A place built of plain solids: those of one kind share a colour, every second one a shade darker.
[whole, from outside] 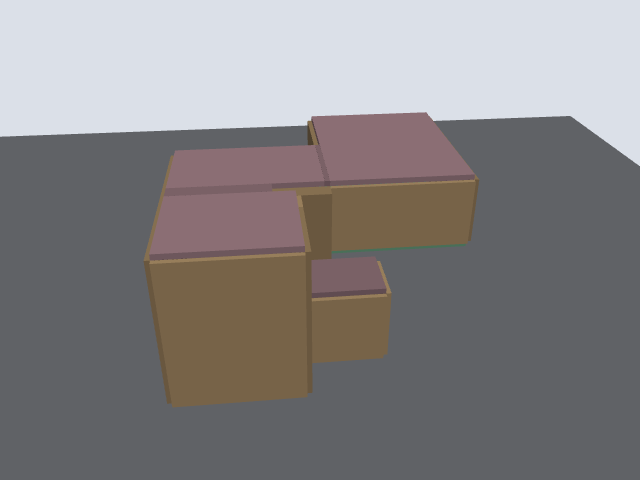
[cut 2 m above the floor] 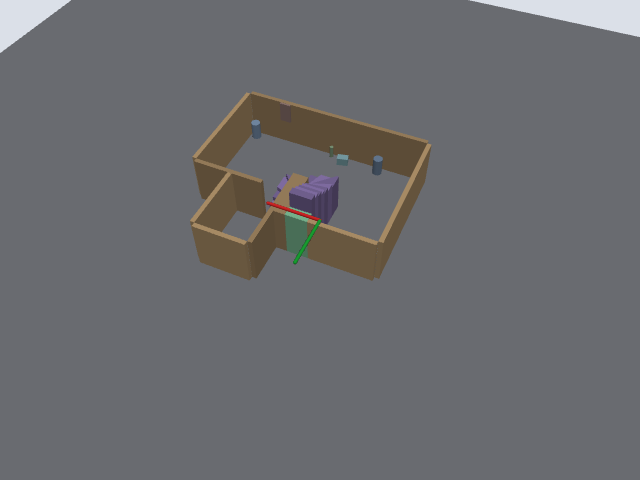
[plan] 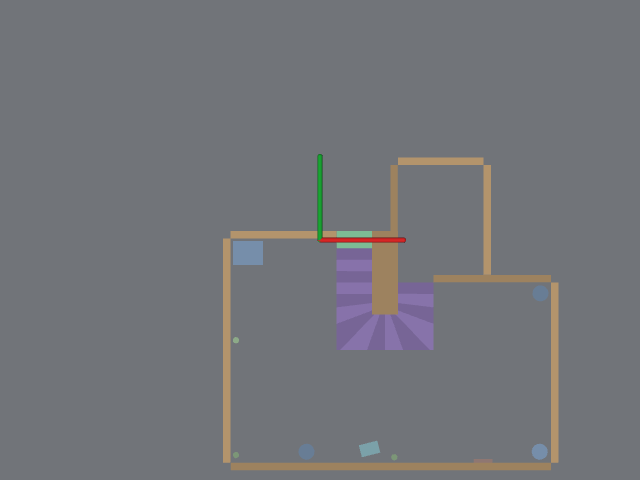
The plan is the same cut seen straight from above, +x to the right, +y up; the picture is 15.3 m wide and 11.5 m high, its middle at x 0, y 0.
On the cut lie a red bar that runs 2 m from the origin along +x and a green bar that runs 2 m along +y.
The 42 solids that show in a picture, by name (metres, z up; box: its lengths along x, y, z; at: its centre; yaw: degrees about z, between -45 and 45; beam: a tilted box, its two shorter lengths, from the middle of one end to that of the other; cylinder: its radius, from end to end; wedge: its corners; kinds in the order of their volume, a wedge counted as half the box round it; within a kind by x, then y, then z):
{
 "wall_1": {"box": [3.39, 0.18, 2.51], "at": [-3.84, 0.13, 4.13]},
 "wall_2": {"box": [0.18, 5.37, 5.44], "at": [-2.23, -2.65, 2.67]},
 "wall_3": {"box": [6.78, 0.18, 2.51], "at": [-2.14, 5.43, 4.13]},
 "wall_4": {"box": [2.54, 0.18, 2.72], "at": [-0.87, 0.13, 1.31]},
 "wall_5": {"box": [0.18, 5.12, 2.51], "at": [1.34, 2.78, 4.13]},
 "wall_6": {"box": [0.62, 2.0, 5.69], "at": [1.56, -0.78, 2.54]},
 "wall_7": {"box": [7.68, 0.18, 5.44], "at": [1.7, -5.43, 2.67]},
 "wall_8": {"box": [0.18, 2.63, 2.68], "at": [1.78, 0.48, 1.29]},
 "wall_9": {"box": [0.85, 0.18, 2.76], "at": [2.29, -0.92, 4.01]},
 "wall_10": {"box": [2.05, 0.18, 2.68], "at": [2.89, 1.89, 1.29]},
 "wall_11": {"box": [0.18, 2.63, 2.68], "at": [4.01, 0.48, 1.29]},
 "wall_12": {"box": [2.82, 0.18, 5.44], "at": [4.13, -0.92, 2.67]},
 "wall_13": {"box": [0.18, 4.32, 5.44], "at": [5.63, -3.17, 2.67]},
 "roof_1": {"box": [6.78, 5.12, 0.2], "at": [-2.14, 2.78, 5.49]},
 "roof_2": {"box": [3.39, 5.37, 0.2], "at": [-0.45, -2.65, 5.49]},
 "roof_3": {"box": [3.39, 0.18, 0.2], "at": [-0.45, 0.13, 5.49]},
 "roof_4": {"box": [0.62, 3.55, 0.2], "at": [1.56, -3.56, 5.49]},
 "roof_5": {"box": [2.05, 2.63, 0.2], "at": [2.89, 0.48, 2.73]},
 "roof_6": {"box": [3.67, 4.32, 0.2], "at": [3.7, -3.17, 5.49]},
 "floor_1": {"box": [6.78, 5.12, 0.21], "at": [-2.14, 2.78, 2.77]},
 "floor_2": {"box": [0.85, 0.42, 2.93], "at": [0.82, 0.01, 1.41]},
 "tread_1": {"wedge": [[0.4, -2.63, -0.05], [0.4, -2.63, 1.62], [0.4, -2.0, -0.05], [0.4, -2.0, 1.61], [0.48, -2.63, -0.05], [0.48, -2.63, 1.62], [1.48, -1.6, -0.05], [1.48, -1.6, 1.62]]},
 "tread_2": {"wedge": [[0.4, -2.01, -0.05], [0.4, -2.01, 1.8], [0.4, -1.61, -0.05], [0.4, -1.61, 1.8], [1.25, -1.69, -0.05], [1.25, -1.69, 1.8], [1.25, -1.51, -0.05], [1.25, -1.51, 1.8]]},
 "tread_3": {"wedge": [[0.4, -1.61, -0.05], [0.4, -1.61, 1.98], [0.4, -1.29, -0.05], [0.4, -1.29, 1.98], [1.25, -1.51, -0.05], [1.25, -1.51, 1.98], [1.25, -1.29, -0.05], [1.25, -1.29, 1.98]]},
 "tread_4": {"wedge": [[0.4, -1.29, -0.05], [0.4, -1.29, 2.16], [0.4, -1.01, -0.05], [0.4, -1.01, 2.16], [1.25, -1.29, -0.05], [1.25, -1.29, 2.16], [1.25, -1.01, -0.05], [1.25, -1.01, 2.16]]},
 "tread_5": {"wedge": [[0.4, -1.02, -0.05], [0.4, -1.02, 2.34], [0.4, -0.74, -0.05], [0.4, -0.74, 2.34], [1.25, -1.02, -0.05], [1.25, -1.02, 2.34], [1.25, -0.74, -0.05], [1.25, -0.74, 2.34]]},
 "tread_6": {"wedge": [[0.4, -0.75, -0.05], [0.4, -0.75, 2.52], [0.4, -0.47, -0.05], [0.4, -0.47, 2.52], [1.25, -0.75, -0.05], [1.25, -0.75, 2.52], [1.25, -0.47, -0.05], [1.25, -0.47, 2.52]]},
 "tread_7": {"wedge": [[0.4, -0.47, -0.05], [0.4, -0.47, 2.7], [0.4, -0.2, -0.05], [0.4, -0.2, 2.7], [1.25, -0.47, -0.05], [1.25, -0.47, 2.7], [1.25, -0.2, -0.05], [1.25, -0.2, 2.7]]},
 "tread_8": {"wedge": [[0.48, -2.63, -0.05], [0.48, -2.63, 1.44], [1.13, -2.63, -0.05], [1.13, -2.63, 1.44], [1.3, -1.78, -0.05], [1.3, -1.78, 1.44], [1.43, -1.78, -0.05], [1.43, -1.78, 1.44]]},
 "tread_9": {"wedge": [[1.12, -2.63, -0.05], [1.12, -2.63, 1.26], [1.43, -1.78, -0.05], [1.43, -1.78, 1.26], [1.56, -2.63, -0.05], [1.56, -2.63, 1.26], [1.56, -1.78, -0.05], [1.56, -1.78, 1.26]]},
 "tread_10": {"wedge": [[1.55, -2.63, -0.05], [1.55, -2.63, 1.08], [1.55, -1.78, -0.05], [1.55, -1.78, 1.08], [1.68, -1.78, -0.05], [1.68, -1.78, 1.08], [1.99, -2.63, -0.05], [1.99, -2.63, 1.08]]},
 "tread_11": {"wedge": [[1.63, -1.6, -0.05], [1.63, -1.6, 0.72], [2.63, -2.63, -0.05], [2.63, -2.63, 0.71], [2.72, -2.63, -0.05], [2.72, -2.63, 0.71], [2.72, -2.01, -0.05], [2.72, -2.01, 0.72]]},
 "tread_12": {"wedge": [[1.68, -1.78, -0.05], [1.68, -1.78, 0.9], [1.81, -1.78, -0.05], [1.81, -1.78, 0.9], [1.99, -2.63, -0.05], [1.99, -2.63, 0.9], [2.63, -2.63, -0.05], [2.63, -2.63, 0.9]]},
 "tread_13": {"wedge": [[1.87, -1.69, -0.05], [1.87, -1.69, 0.54], [1.87, -1.51, -0.05], [1.87, -1.51, 0.54], [2.72, -2.01, -0.05], [2.72, -2.01, 0.54], [2.72, -1.61, -0.05], [2.72, -1.61, 0.54]]},
 "tread_14": {"wedge": [[1.87, -1.51, -0.05], [1.87, -1.51, 0.36], [1.87, -1.29, -0.05], [1.87, -1.29, 0.36], [2.72, -1.62, -0.05], [2.72, -1.62, 0.36], [2.72, -1.29, -0.05], [2.72, -1.29, 0.36]]},
 "tread_15": {"wedge": [[1.87, -1.29, -0.05], [1.87, -1.29, 0.18], [1.87, -1.02, -0.05], [1.87, -1.02, 0.18], [2.72, -1.29, -0.05], [2.72, -1.29, 0.18], [2.72, -1.02, -0.05], [2.72, -1.02, 0.18]]},
 "bin_1": {"box": [0.72, 0.58, 1.11], "at": [-1.73, -0.31, 0.51]},
 "bin_2": {"cylinder": 0.19, "from": [-0.32, -5.07, 0.0], "to": [-0.32, -5.07, 0.75]},
 "bin_3": {"cylinder": 0.19, "from": [5.26, -5.07, 0.0], "to": [5.26, -5.07, 0.75]},
 "bin_4": {"cylinder": 0.19, "from": [5.28, -1.28, 0.0], "to": [5.28, -1.28, 0.75]},
 "bucket_1": {"box": [0.46, 0.3, 0.39], "at": [1.19, -5.01, 0.14], "yaw": 14.3},
 "cabinet_1": {"box": [0.45, 0.09, 0.9], "at": [3.91, -5.29, 1.58]}
}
